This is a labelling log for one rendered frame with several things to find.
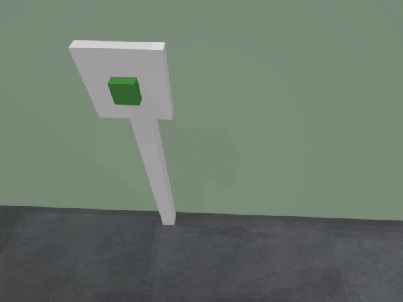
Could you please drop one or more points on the button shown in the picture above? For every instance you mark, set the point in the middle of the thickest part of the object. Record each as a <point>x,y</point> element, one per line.
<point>125,90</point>

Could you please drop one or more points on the panel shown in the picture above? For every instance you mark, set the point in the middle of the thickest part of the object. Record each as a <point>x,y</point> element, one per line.
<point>96,62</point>

